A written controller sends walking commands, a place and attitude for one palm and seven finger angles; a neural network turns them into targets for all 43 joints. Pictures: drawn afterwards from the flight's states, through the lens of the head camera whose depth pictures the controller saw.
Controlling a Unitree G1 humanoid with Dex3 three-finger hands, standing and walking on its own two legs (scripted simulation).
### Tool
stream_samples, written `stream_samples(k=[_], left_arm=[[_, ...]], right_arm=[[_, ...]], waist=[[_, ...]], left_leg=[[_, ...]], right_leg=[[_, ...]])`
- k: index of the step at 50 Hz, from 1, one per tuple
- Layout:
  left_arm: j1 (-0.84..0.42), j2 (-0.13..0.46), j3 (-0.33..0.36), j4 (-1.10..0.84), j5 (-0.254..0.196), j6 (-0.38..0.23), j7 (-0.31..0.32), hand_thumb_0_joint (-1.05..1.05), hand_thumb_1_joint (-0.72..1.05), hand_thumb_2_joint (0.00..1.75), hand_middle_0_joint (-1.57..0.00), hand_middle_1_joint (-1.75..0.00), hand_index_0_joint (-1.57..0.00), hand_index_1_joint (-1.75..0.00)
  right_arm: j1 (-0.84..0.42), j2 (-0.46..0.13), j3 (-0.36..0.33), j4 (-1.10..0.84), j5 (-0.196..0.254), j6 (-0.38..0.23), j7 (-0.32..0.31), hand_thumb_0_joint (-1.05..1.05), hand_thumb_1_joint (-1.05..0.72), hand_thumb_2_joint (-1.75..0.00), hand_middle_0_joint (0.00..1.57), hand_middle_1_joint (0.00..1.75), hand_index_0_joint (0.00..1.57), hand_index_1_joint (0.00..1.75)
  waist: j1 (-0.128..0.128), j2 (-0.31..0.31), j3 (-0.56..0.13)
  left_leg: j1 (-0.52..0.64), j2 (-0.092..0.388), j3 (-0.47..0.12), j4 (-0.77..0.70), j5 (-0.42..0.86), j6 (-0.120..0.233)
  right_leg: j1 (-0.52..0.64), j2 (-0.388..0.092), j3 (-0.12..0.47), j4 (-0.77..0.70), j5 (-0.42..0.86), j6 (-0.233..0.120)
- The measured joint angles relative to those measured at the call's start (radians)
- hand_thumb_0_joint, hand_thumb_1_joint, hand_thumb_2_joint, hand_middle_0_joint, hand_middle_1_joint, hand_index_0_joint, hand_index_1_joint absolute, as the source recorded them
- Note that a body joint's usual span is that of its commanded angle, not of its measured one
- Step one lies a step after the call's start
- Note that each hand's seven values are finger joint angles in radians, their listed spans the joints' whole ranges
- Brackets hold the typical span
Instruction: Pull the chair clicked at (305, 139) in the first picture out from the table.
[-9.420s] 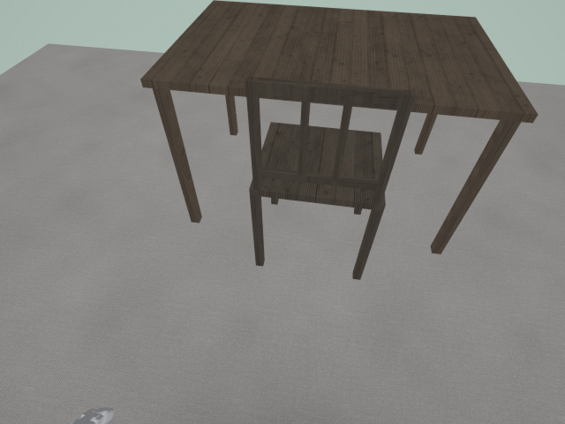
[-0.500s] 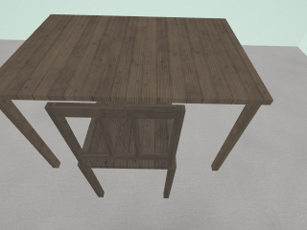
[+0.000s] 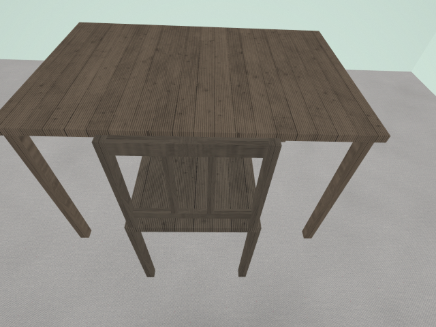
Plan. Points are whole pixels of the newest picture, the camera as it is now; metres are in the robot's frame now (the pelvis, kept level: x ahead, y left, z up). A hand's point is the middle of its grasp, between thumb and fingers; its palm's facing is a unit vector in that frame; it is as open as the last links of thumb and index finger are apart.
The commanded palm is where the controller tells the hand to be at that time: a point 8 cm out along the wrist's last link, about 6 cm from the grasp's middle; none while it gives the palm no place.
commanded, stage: come to a stop and stand still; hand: left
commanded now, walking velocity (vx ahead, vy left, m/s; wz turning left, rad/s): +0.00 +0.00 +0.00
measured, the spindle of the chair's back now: (171, 185) +0.47 +0.16 -0.09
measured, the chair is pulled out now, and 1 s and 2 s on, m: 0.00 0.00 0.00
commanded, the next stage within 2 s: look again from close up in 0.36 s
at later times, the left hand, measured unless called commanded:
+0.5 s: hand out of the picture -0.07 +0.19 -0.17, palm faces +0.03 -0.99 -0.16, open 7.4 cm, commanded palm none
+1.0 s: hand out of the picture +0.00 +0.17 -0.17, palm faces +0.02 -0.99 -0.16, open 7.4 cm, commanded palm none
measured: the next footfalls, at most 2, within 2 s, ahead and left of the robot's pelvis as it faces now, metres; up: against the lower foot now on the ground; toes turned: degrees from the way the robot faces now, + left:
none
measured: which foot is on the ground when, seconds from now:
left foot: down 0.00-1.00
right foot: down 0.00-1.00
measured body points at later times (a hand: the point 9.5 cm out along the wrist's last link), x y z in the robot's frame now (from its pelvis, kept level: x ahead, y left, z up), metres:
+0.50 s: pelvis -0.01 +0.02 +0.01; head +0.00 +0.04 +0.46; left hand -0.07 +0.24 -0.15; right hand +0.02 -0.21 -0.14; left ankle +0.04 +0.06 -0.73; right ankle -0.02 -0.14 -0.73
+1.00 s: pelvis +0.01 +0.01 +0.01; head +0.02 +0.02 +0.46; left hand +0.00 +0.22 -0.15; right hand +0.02 -0.22 -0.14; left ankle +0.04 +0.06 -0.73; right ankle -0.02 -0.14 -0.73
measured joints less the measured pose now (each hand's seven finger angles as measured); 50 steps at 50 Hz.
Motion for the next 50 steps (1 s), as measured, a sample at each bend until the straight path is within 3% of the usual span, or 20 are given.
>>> stream_samples(k=[12,25,36,50], left_arm=[[0.066,-0.008,-0.002,0.053,0.006,0.004,-0.012,0.00,0.91,0.90,-0.20,-0.30,-0.19,-0.30],[0.144,-0.043,-0.022,0.155,0.004,-0.013,-0.007,0.01,0.91,0.90,-0.20,-0.30,-0.19,-0.30],[0.115,-0.057,-0.027,0.177,0.001,-0.024,-0.003,0.00,0.91,0.90,-0.20,-0.30,-0.19,-0.30],[0.056,-0.048,-0.022,0.161,-0.003,-0.028,-0.001,0.00,0.91,0.90,-0.20,-0.30,-0.19,-0.30]], right_arm=[[0.023,0.002,0.000,0.054,0.004,-0.002,0.007,0.00,-0.91,-0.90,0.20,0.30,0.20,0.30],[0.014,0.011,0.000,0.121,0.015,-0.019,0.000,0.01,-0.92,-0.90,0.20,0.30,0.20,0.30],[0.009,0.019,0.003,0.153,0.019,-0.035,-0.008,0.01,-0.92,-0.90,0.20,0.30,0.20,0.30],[0.019,0.027,0.007,0.165,0.017,-0.041,-0.011,0.01,-0.92,-0.90,0.20,0.30,0.20,0.30]], waist=[[-0.001,-0.008,-0.023],[0.015,-0.023,-0.029],[0.013,-0.034,-0.032],[-0.001,-0.033,-0.026]], left_leg=[[-0.001,-0.036,0.008,-0.125,0.093,0.026],[0.033,-0.050,0.013,-0.178,0.111,0.031],[0.057,-0.051,0.010,-0.195,0.107,0.026],[0.072,-0.039,0.005,-0.189,0.089,0.011]], right_leg=[[-0.025,-0.008,0.046,-0.068,0.038,-0.005],[0.005,-0.020,0.059,-0.119,0.083,0.025],[0.029,-0.022,0.058,-0.138,0.083,0.049],[0.050,-0.010,0.054,-0.146,0.073,0.046]])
